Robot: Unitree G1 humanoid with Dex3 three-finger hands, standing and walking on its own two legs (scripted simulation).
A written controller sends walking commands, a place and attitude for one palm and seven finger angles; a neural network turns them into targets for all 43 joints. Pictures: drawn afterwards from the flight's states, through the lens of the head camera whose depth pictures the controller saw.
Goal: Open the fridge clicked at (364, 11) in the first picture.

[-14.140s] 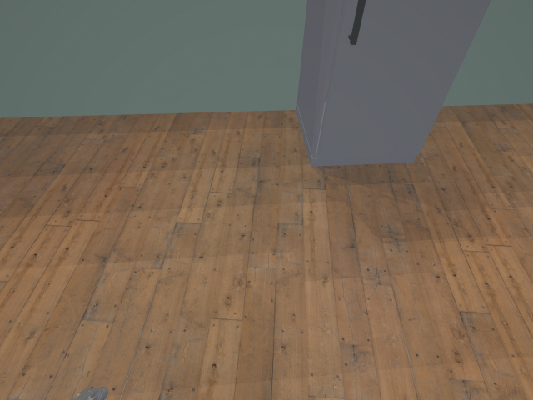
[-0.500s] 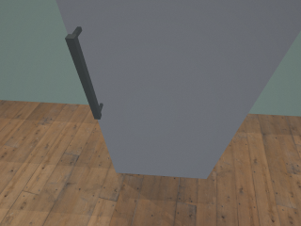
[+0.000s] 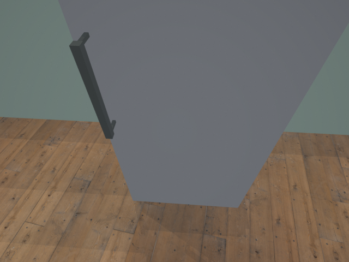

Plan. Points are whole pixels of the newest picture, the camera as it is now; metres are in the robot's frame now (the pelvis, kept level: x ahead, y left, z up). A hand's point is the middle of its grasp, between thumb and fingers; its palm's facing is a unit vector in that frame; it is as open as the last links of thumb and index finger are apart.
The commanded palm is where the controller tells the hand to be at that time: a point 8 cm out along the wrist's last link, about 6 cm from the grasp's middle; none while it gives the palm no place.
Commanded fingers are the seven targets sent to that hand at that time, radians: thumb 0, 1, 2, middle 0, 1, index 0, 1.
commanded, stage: look again from close up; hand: left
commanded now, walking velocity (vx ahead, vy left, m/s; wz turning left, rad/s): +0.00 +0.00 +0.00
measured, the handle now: (99, 93) +0.49 +0.24 +0.11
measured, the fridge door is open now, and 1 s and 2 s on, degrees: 0 0 0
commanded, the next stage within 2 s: raise the hand to about handle height in 0.32 s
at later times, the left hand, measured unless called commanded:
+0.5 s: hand out of the picture +0.07 +0.18 -0.13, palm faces +0.18 -0.96 -0.20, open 7.4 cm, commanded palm +0.10 +0.23 -0.06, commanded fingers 0.00 0.78 0.85 -0.21 -0.38 -0.21 -0.38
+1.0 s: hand out of the picture +0.12 +0.21 +0.01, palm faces +0.16 -0.99 -0.05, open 9.5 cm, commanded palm +0.12 +0.27 +0.00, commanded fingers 0.00 0.20 0.60 -0.25 -0.75 -0.25 -0.75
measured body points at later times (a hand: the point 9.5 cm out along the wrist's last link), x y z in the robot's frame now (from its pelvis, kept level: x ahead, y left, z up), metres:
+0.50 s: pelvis -0.01 -0.01 +0.00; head +0.01 -0.02 +0.45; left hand +0.06 +0.23 -0.12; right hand +0.02 -0.24 -0.16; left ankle -0.04 +0.11 -0.74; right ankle -0.01 -0.06 -0.74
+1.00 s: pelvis -0.05 +0.01 -0.06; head -0.02 +0.03 +0.39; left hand +0.11 +0.27 +0.01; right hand +0.19 -0.20 -0.10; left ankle -0.04 +0.11 -0.74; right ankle -0.01 -0.06 -0.74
